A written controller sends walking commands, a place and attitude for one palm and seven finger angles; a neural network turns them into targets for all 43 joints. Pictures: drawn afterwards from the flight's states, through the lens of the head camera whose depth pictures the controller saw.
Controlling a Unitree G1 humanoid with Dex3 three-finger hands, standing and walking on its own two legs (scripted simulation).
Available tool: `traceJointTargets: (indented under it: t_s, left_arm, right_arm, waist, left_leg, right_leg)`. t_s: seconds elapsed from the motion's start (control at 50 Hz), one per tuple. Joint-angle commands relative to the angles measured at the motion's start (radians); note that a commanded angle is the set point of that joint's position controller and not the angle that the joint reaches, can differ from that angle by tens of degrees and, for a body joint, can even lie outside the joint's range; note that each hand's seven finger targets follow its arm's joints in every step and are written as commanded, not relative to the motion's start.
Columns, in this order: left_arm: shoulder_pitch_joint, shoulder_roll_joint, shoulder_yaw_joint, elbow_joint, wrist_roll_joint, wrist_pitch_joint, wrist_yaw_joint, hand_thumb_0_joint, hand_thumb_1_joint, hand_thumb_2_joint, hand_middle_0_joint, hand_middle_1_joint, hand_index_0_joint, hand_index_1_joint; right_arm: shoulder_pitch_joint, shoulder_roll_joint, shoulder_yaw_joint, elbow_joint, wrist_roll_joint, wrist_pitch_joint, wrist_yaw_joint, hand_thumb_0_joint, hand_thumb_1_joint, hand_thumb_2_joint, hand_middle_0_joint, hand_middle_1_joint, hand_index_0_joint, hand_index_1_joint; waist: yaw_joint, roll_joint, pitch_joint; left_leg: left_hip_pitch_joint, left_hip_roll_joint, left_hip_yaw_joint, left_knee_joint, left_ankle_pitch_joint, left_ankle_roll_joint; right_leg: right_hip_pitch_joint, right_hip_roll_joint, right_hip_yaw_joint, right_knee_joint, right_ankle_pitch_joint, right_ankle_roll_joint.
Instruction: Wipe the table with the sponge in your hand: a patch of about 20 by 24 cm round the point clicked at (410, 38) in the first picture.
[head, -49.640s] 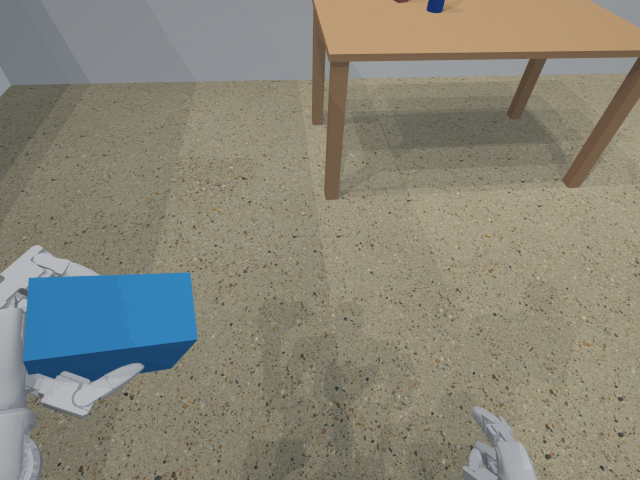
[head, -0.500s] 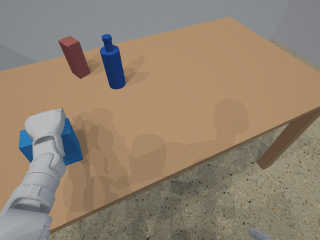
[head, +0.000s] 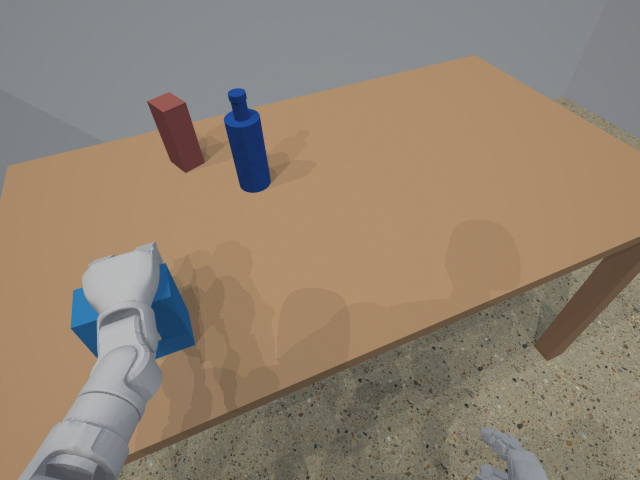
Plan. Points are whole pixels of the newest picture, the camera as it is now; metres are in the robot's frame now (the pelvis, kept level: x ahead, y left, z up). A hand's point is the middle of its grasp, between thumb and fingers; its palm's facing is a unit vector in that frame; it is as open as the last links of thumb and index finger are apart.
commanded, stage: wipe back along the middle lane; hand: left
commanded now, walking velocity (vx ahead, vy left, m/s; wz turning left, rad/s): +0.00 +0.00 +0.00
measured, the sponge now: (143, 327) +0.32 +0.30 -0.02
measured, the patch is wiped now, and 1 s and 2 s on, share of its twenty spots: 0.55 0.75 0.80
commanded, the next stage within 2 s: slide across to the third lane in 0.86 s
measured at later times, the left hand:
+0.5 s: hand (147, 335) +0.28 +0.26 +0.03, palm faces -0.01 -0.04 -1.00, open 10.6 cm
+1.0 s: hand (152, 357) +0.25 +0.24 +0.03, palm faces -0.01 -0.06 -1.00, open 10.6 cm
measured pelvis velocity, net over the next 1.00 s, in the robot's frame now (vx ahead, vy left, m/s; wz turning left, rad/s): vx -0.01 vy -0.02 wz -0.01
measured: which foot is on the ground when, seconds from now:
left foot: down 0.00-1.00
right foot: down 0.00-1.00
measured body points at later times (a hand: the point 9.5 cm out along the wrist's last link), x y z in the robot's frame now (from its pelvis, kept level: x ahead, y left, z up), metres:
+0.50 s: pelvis +0.00 -0.02 +0.00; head -0.01 -0.04 +0.45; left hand +0.28 +0.25 +0.08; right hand +0.20 -0.24 -0.09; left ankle +0.01 +0.10 -0.72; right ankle -0.04 -0.13 -0.72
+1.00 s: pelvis -0.01 -0.02 +0.00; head -0.02 -0.06 +0.45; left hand +0.25 +0.24 +0.08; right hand +0.21 -0.25 -0.09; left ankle +0.01 +0.10 -0.72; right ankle -0.04 -0.13 -0.72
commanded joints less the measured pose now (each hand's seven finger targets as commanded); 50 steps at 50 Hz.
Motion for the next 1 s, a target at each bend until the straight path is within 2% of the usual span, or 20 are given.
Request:
traceJointTargets:
  t_s: [0.0, 0.12, 0.14, 0.2, 0.24, 0.26, 0.32, 0.34, 0.36, 0.44, 0.46, 0.54, 0.62, 0.64, 0.7, 0.74, 0.84, 0.86, 0.94, 0.98]
  left_arm:
    - [0.015, -0.003, -0.047, -0.087, -0.028, -0.004, -0.05, 0.0, 0.1, 1.3, -1.2, -1.6, -1.2, -1.6]
    - [0.062, -0.031, -0.068, -0.153, -0.035, 0.03, -0.045, 0.0, 0.1, 1.3, -1.2, -1.6, -1.2, -1.6]
    - [0.089, 0.03, -0.013, -0.153, -0.033, 0.036, -0.041, 0.0, 0.1, 1.3, -1.2, -1.6, -1.2, -1.6]
    - [0.082, -0.036, -0.078, -0.182, -0.035, 0.05, -0.048, 0.0, 0.1, 1.3, -1.2, -1.6, -1.2, -1.6]
    - [0.099, 0.033, -0.02, -0.18, -0.028, 0.06, -0.047, 0.0, 0.1, 1.3, -1.2, -1.6, -1.2, -1.6]
    - [0.093, -0.022, -0.069, -0.197, -0.031, 0.061, -0.052, 0.0, 0.1, 1.3, -1.2, -1.6, -1.2, -1.6]
    - [0.128, 0.009, -0.04, -0.208, -0.038, 0.062, -0.059, 0.0, 0.1, 1.3, -1.2, -1.6, -1.2, -1.6]
    - [0.15, 0.073, 0.019, -0.206, -0.036, 0.063, -0.055, 0.0, 0.1, 1.3, -1.2, -1.6, -1.2, -1.6]
    - [0.134, 0.005, -0.044, -0.229, -0.039, 0.061, -0.061, 0.0, 0.1, 1.3, -1.2, -1.6, -1.2, -1.6]
    - [0.199, 0.043, -0.002, -0.249, -0.035, 0.054, -0.063, 0.0, 0.1, 1.3, -1.2, -1.6, -1.2, -1.6]
    - [0.21, -0.017, -0.057, -0.274, -0.041, 0.05, -0.066, 0.0, 0.1, 1.3, -1.2, -1.6, -1.2, -1.6]
    - [0.238, 0.032, -0.012, -0.283, -0.042, 0.049, -0.064, 0.0, 0.1, 1.3, -1.2, -1.6, -1.2, -1.6]
    - [0.291, -0.014, -0.048, -0.316, -0.053, 0.046, -0.063, 0.0, 0.1, 1.3, -1.2, -1.6, -1.2, -1.6]
    - [0.316, 0.038, 0.003, -0.318, -0.052, 0.043, -0.058, 0.0, 0.1, 1.3, -1.2, -1.6, -1.2, -1.6]
    - [0.367, -0.042, -0.067, -0.358, -0.06, 0.043, -0.061, 0.0, 0.1, 1.3, -1.2, -1.6, -1.2, -1.6]
    - [0.384, 0.015, -0.015, -0.364, -0.06, 0.049, -0.055, 0.0, 0.1, 1.3, -1.2, -1.6, -1.2, -1.6]
    - [0.304, 0.029, -0.01, -0.349, -0.04, 0.058, -0.047, 0.0, 0.1, 1.3, -1.2, -1.6, -1.2, -1.6]
    - [0.317, -0.029, -0.058, -0.356, -0.046, 0.059, -0.049, 0.0, 0.1, 1.3, -1.2, -1.6, -1.2, -1.6]
    - [0.308, 0.044, 0.009, -0.321, -0.036, 0.056, -0.045, 0.0, 0.1, 1.3, -1.2, -1.6, -1.2, -1.6]
    - [0.268, -0.003, -0.035, -0.352, -0.043, 0.056, -0.048, 0.0, 0.1, 1.3, -1.2, -1.6, -1.2, -1.6]
  right_arm:
    - [-0.125, -0.129, -0.046, -0.154, 0.002, -0.048, 0.006, 0.0, -0.9, -0.9, 0.2, 0.3, 0.2, 0.3]
    - [-0.158, -0.122, -0.039, -0.166, 0.004, -0.047, 0.008, 0.0, -0.9, -0.9, 0.2, 0.3, 0.2, 0.3]
    - [-0.166, -0.128, -0.04, -0.161, 0.005, -0.045, 0.007, 0.0, -0.9, -0.9, 0.2, 0.3, 0.2, 0.3]
    - [-0.179, -0.118, -0.033, -0.173, 0.007, -0.046, 0.006, 0.0, -0.9, -0.9, 0.2, 0.3, 0.2, 0.3]
    - [-0.19, -0.126, -0.032, -0.167, 0.005, -0.042, 0.001, 0.0, -0.9, -0.9, 0.2, 0.3, 0.2, 0.3]
    - [-0.19, -0.117, -0.029, -0.174, 0.008, -0.043, 0.001, 0.0, -0.9, -0.9, 0.2, 0.3, 0.2, 0.3]
    - [-0.198, -0.118, -0.026, -0.177, 0.009, -0.048, -0.004, 0.0, -0.9, -0.9, 0.2, 0.3, 0.2, 0.3]
    - [-0.202, -0.125, -0.027, -0.171, 0.005, -0.045, -0.008, 0.0, -0.9, -0.9, 0.2, 0.3, 0.2, 0.3]
    - [-0.205, -0.116, -0.023, -0.181, 0.007, -0.047, -0.01, 0.0, -0.9, -0.9, 0.2, 0.3, 0.2, 0.3]
    - [-0.215, -0.12, -0.025, -0.179, 0.007, -0.052, -0.007, 0.0, -0.9, -0.9, 0.2, 0.3, 0.2, 0.3]
    - [-0.215, -0.11, -0.025, -0.189, 0.006, -0.056, -0.006, 0.0, -0.9, -0.9, 0.2, 0.3, 0.2, 0.3]
    - [-0.22, -0.119, -0.027, -0.182, 0.004, -0.061, -0.007, 0.0, -0.9, -0.9, 0.2, 0.3, 0.2, 0.3]
    - [-0.227, -0.112, -0.028, -0.189, 0.005, -0.072, -0.008, 0.0, -0.9, -0.9, 0.2, 0.3, 0.2, 0.3]
    - [-0.228, -0.118, -0.032, -0.182, 0.003, -0.073, -0.008, 0.0, -0.9, -0.9, 0.2, 0.3, 0.2, 0.3]
    - [-0.24, -0.107, -0.03, -0.194, 0.005, -0.077, -0.003, 0.0, -0.9, -0.9, 0.2, 0.3, 0.2, 0.3]
    - [-0.246, -0.115, -0.032, -0.186, 0.003, -0.077, -0.002, 0.0, -0.9, -0.9, 0.2, 0.3, 0.2, 0.3]
    - [-0.252, -0.118, -0.032, -0.171, 0.002, -0.078, -0.011, 0.0, -0.9, -0.9, 0.2, 0.3, 0.2, 0.3]
    - [-0.253, -0.107, -0.031, -0.183, 0.004, -0.081, -0.013, 0.0, -0.9, -0.9, 0.2, 0.3, 0.2, 0.3]
    - [-0.247, -0.118, -0.032, -0.162, 0.0, -0.082, -0.019, 0.0, -0.9, -0.9, 0.2, 0.3, 0.2, 0.3]
    - [-0.249, -0.108, -0.032, -0.175, 0.003, -0.083, -0.019, 0.0, -0.9, -0.9, 0.2, 0.3, 0.2, 0.3]
  waist:
    - [-0.001, -0.115, -0.168]
    - [0.005, -0.121, -0.139]
    - [0.017, -0.124, -0.124]
    - [0.008, -0.123, -0.103]
    - [0.021, -0.125, -0.096]
    - [0.009, -0.119, -0.103]
    - [0.019, -0.135, -0.104]
    - [0.032, -0.127, -0.099]
    - [0.017, -0.13, -0.103]
    - [0.032, -0.114, -0.087]
    - [0.024, -0.104, -0.094]
    - [0.033, -0.139, -0.075]
    - [0.033, -0.153, -0.09]
    - [0.041, -0.158, -0.085]
    - [0.036, -0.159, -0.078]
    - [0.045, -0.169, -0.057]
    - [0.041, -0.147, -0.031]
    - [0.037, -0.154, -0.039]
    - [0.046, -0.165, -0.062]
    - [0.037, -0.158, -0.079]
  left_leg:
    - [0.202, -0.009, -0.021, -0.067, 0.329, 0.007]
    - [0.197, -0.013, -0.015, -0.072, 0.306, 0.007]
    - [0.19, -0.009, -0.021, -0.078, 0.297, 0.004]
    - [0.189, -0.014, -0.015, -0.082, 0.272, 0.008]
    - [0.181, -0.016, -0.012, -0.086, 0.258, 0.007]
    - [0.187, -0.019, -0.007, -0.084, 0.262, 0.008]
    - [0.183, -0.025, -0.001, -0.081, 0.255, 0.01]
    - [0.176, -0.024, -0.003, -0.088, 0.246, 0.008]
    - [0.181, -0.029, 0.006, -0.085, 0.246, 0.011]
    - [0.182, -0.026, 0.001, -0.088, 0.255, 0.007]
    - [0.19, -0.029, 0.009, -0.084, 0.258, 0.01]
    - [0.176, -0.028, 0.005, -0.091, 0.232, 0.01]
    - [0.186, -0.032, 0.018, -0.083, 0.242, 0.014]
    - [0.182, -0.032, 0.015, -0.084, 0.243, 0.012]
    - [0.189, -0.031, 0.022, -0.082, 0.259, 0.013]
    - [0.184, -0.028, 0.016, -0.089, 0.245, 0.011]
    - [0.185, -0.027, 0.013, -0.102, 0.206, 0.01]
    - [0.187, -0.031, 0.021, -0.099, 0.206, 0.014]
    - [0.188, -0.031, 0.015, -0.094, 0.215, 0.009]
    - [0.199, -0.033, 0.018, -0.089, 0.222, 0.014]
  right_leg:
    - [0.015, 0.058, -0.042, -0.047, 0.358, -0.062]
    - [0.024, 0.057, -0.043, -0.049, 0.358, -0.061]
    - [0.027, 0.058, -0.033, -0.055, 0.35, -0.064]
    - [0.023, 0.057, -0.041, -0.053, 0.328, -0.062]
    - [0.036, 0.055, -0.026, -0.062, 0.334, -0.063]
    - [0.041, 0.054, -0.033, -0.055, 0.338, -0.062]
    - [0.057, 0.051, -0.023, -0.062, 0.356, -0.058]
    - [0.067, 0.051, -0.009, -0.07, 0.351, -0.061]
    - [0.071, 0.051, -0.017, -0.065, 0.36, -0.057]
    - [0.071, 0.051, -0.003, -0.071, 0.374, -0.061]
    - [0.076, 0.049, -0.011, -0.066, 0.379, -0.058]
    - [0.074, 0.05, 0.005, -0.082, 0.364, -0.057]
    - [0.096, 0.044, 0.007, -0.078, 0.405, -0.051]
    - [0.102, 0.046, 0.024, -0.082, 0.42, -0.054]
    - [0.105, 0.042, 0.013, -0.074, 0.441, -0.05]
    - [0.1, 0.044, 0.024, -0.086, 0.424, -0.052]
    - [0.063, 0.048, 0.028, -0.093, 0.348, -0.056]
    - [0.074, 0.046, 0.014, -0.085, 0.352, -0.052]
    - [0.078, 0.047, 0.036, -0.089, 0.372, -0.054]
    - [0.084, 0.044, 0.022, -0.085, 0.377, -0.051]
